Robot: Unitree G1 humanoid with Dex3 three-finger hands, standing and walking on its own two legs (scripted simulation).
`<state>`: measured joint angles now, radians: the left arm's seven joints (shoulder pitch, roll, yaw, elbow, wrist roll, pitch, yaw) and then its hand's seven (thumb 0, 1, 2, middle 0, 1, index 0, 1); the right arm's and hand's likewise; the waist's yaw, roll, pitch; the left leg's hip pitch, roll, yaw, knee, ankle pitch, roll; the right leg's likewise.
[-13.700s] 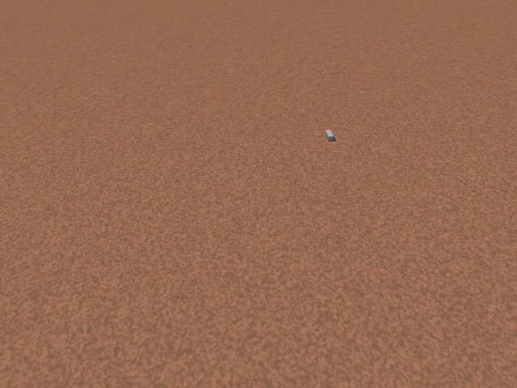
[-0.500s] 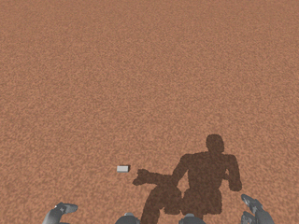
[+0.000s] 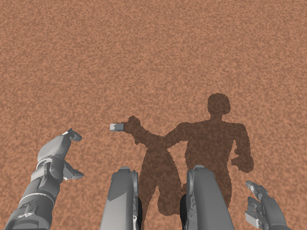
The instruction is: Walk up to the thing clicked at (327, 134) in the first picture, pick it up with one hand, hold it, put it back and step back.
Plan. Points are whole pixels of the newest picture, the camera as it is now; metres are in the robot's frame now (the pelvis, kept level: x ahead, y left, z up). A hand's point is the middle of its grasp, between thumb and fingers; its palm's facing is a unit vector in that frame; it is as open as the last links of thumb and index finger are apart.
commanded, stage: rise first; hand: left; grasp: from above
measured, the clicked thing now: (117, 127) +0.53 +0.22 -0.51
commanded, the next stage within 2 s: none
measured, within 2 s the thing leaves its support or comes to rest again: neither
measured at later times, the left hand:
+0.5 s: hand (87, 137) +0.42 +0.28 -0.28, palm faces -0.47 -0.09 -0.88, open 11.9 cm
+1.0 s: hand (94, 131) +0.46 +0.28 -0.35, palm faces -0.46 +0.00 -0.89, open 12.2 cm
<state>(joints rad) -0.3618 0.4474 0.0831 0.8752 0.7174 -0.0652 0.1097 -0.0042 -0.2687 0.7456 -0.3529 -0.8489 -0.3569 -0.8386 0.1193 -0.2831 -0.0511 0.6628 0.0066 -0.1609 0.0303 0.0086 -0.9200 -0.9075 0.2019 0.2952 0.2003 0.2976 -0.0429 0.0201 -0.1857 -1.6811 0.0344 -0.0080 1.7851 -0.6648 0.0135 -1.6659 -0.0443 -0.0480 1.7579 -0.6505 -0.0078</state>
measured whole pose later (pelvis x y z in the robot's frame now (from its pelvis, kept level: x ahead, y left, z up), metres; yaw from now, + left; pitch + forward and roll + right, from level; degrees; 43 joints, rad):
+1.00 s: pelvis -0.03 +0.01 -0.18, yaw -6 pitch +34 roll -8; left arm -1.00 0.83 0.11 1.47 1.31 -0.30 0.37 0.00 -0.19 0.73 -0.38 -0.70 -0.38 -0.69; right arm 0.15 -0.27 0.07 0.73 -0.16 -0.03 0.13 0.00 -0.91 -0.91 0.20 0.29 0.20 0.30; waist -0.25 -0.02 -0.02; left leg -2.30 0.05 -0.10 2.38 -0.69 0.04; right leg -2.23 -0.04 -0.11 2.28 -0.65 0.00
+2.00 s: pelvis -0.02 +0.01 -0.20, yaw -8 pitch +34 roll -10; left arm -1.03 0.90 0.11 1.49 1.29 -0.26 0.37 0.00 -0.27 0.79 -0.32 -0.77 -0.31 -0.76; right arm 0.17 -0.28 0.13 0.69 -0.15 -0.05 0.16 0.00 -0.91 -0.90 0.20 0.29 0.20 0.30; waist -0.30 -0.03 0.04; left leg -2.35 0.05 -0.13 2.45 -0.71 0.04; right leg -2.26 -0.03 -0.14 2.32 -0.65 0.01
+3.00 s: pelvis -0.03 +0.01 -0.20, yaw -9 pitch +32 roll -11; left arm -1.04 0.93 0.11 1.49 1.30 -0.26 0.35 0.00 -0.17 0.72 -0.41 -0.66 -0.40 -0.66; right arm 0.18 -0.30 0.15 0.66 -0.16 -0.07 0.17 0.00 -0.90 -0.90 0.20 0.30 0.20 0.30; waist -0.32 -0.04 0.05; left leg -2.35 0.04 -0.14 2.46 -0.69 0.04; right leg -2.26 -0.02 -0.14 2.33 -0.63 0.01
